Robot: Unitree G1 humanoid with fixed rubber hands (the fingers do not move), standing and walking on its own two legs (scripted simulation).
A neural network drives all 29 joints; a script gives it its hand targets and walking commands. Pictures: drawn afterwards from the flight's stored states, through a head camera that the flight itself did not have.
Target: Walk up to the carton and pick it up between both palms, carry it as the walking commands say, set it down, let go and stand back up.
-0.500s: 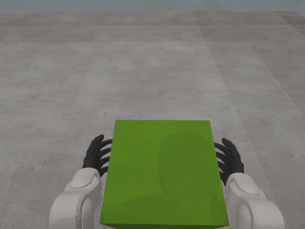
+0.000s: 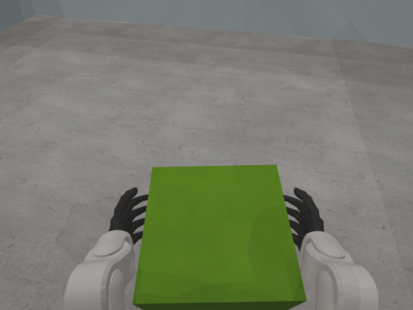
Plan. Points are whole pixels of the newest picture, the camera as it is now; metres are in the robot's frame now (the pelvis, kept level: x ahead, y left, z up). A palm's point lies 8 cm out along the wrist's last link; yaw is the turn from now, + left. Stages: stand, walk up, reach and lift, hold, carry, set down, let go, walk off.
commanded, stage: carry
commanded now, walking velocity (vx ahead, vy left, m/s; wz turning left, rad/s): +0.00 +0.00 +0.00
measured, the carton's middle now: (215, 249) +0.24 +0.00 +0.02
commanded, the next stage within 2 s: none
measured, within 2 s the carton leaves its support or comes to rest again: neither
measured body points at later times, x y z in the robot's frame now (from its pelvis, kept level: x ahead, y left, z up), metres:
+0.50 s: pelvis -0.04 +0.01 +0.01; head -0.06 +0.00 +0.46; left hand +0.20 +0.16 +0.10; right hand +0.21 -0.14 +0.10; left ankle -0.01 +0.11 -0.73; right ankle -0.01 -0.11 -0.73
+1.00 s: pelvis -0.04 -0.01 +0.01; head -0.05 -0.01 +0.46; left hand +0.21 +0.15 +0.10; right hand +0.21 -0.15 +0.09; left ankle -0.01 +0.11 -0.73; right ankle -0.01 -0.11 -0.73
